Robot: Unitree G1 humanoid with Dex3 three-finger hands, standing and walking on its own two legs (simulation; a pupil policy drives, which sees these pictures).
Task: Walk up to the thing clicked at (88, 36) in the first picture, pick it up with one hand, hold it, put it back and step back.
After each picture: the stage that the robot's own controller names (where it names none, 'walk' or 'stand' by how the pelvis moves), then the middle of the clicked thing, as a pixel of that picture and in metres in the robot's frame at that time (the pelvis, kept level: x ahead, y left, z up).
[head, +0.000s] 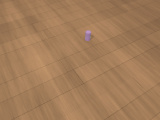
stand; (88, 35) +1.54 -0.06 -0.72
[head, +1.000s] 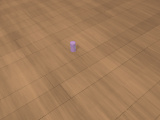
walk; (73, 46) +1.42 +0.21 -0.71
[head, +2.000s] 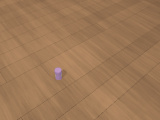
walk; (58, 73) +0.92 +0.26 -0.71
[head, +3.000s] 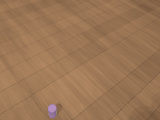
walk; (52, 111) +0.54 +0.18 -0.71
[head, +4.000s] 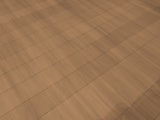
stand; out of the picture +0.32 +0.15 -0.70
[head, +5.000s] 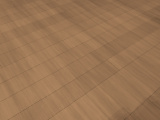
stand; out of the picture +0.30 +0.16 -0.72
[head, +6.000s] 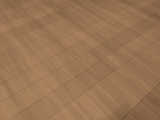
stand; out of the picture +0.30 +0.17 -0.73
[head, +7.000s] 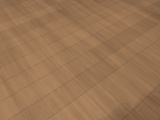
stand; out of the picture +0.29 +0.16 -0.73
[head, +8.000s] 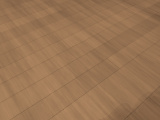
stand; out of the picture +0.29 +0.16 -0.73
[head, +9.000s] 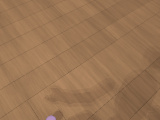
go down; out of the picture +0.33 +0.15 -0.65
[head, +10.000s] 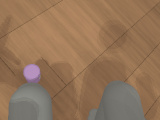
go down; (32, 74) +0.39 +0.18 -0.30
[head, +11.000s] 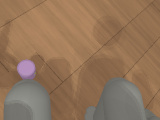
close in; (27, 71) +0.39 +0.18 -0.28
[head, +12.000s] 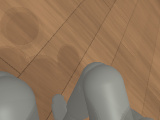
close; out of the picture +0.40 +0.21 -0.22
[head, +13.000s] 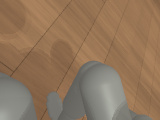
close; out of the picture +0.38 +0.22 -0.23
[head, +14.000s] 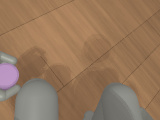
lift; (5, 79) +0.31 +0.25 -0.10
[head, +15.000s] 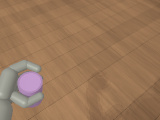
hold; (31, 90) +0.31 +0.17 +0.05
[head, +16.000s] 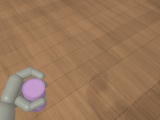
hold; (35, 96) +0.31 +0.17 +0.01
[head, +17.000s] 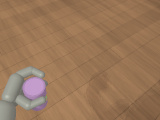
hold; (36, 94) +0.31 +0.17 +0.01
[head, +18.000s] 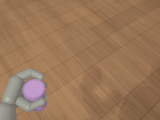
crouch; (36, 96) +0.32 +0.16 -0.03
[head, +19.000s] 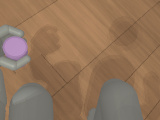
lower; (17, 53) +0.43 +0.19 -0.10
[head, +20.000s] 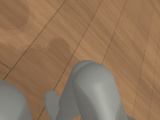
lower; out of the picture +0.41 +0.23 -0.23
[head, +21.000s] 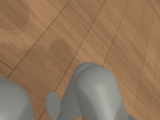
lower; out of the picture +0.40 +0.24 -0.23
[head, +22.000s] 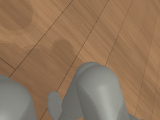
lower; out of the picture +0.40 +0.24 -0.23
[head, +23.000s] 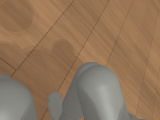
lower; out of the picture +0.39 +0.23 -0.23
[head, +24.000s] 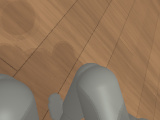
open; out of the picture +0.38 +0.21 -0.23
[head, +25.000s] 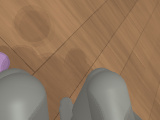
stand; out of the picture +0.37 +0.19 -0.24
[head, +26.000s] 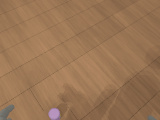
stand; (54, 115) +0.33 +0.14 -0.57
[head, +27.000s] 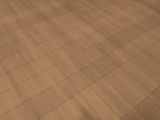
stand; out of the picture +0.32 +0.13 -0.66
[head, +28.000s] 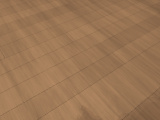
stand; out of the picture +0.31 +0.13 -0.67
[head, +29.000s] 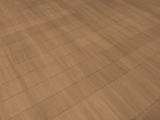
stand; out of the picture +0.34 +0.12 -0.72
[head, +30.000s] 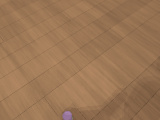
walk; (67, 117) +0.39 +0.11 -0.70
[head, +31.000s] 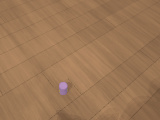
walk; (63, 88) +0.62 +0.11 -0.70
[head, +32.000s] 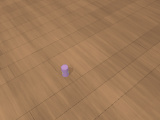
stand; (65, 70) +0.93 +0.23 -0.70
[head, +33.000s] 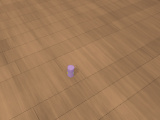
stand; (70, 71) +0.96 +0.13 -0.72
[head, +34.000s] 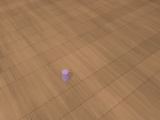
stand; (65, 75) +0.95 +0.18 -0.73
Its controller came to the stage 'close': yes
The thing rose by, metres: 0.72
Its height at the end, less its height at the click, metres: +0.00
